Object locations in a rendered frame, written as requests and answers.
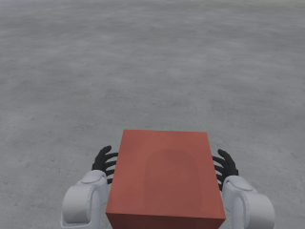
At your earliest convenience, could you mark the robot left forearm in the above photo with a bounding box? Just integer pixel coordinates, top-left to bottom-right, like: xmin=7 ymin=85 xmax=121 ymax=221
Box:
xmin=59 ymin=170 xmax=108 ymax=229

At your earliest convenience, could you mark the robot right hand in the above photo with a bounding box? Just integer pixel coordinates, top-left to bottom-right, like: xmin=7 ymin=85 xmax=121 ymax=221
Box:
xmin=212 ymin=149 xmax=239 ymax=192

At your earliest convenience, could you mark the carton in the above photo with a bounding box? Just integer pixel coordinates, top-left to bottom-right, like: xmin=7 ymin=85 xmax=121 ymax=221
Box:
xmin=105 ymin=129 xmax=226 ymax=229

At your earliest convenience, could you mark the robot left hand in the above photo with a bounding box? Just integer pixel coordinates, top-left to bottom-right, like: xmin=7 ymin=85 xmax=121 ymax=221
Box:
xmin=91 ymin=145 xmax=118 ymax=185

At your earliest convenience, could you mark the robot right forearm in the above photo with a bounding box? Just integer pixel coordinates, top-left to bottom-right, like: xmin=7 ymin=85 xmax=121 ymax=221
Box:
xmin=222 ymin=176 xmax=275 ymax=229

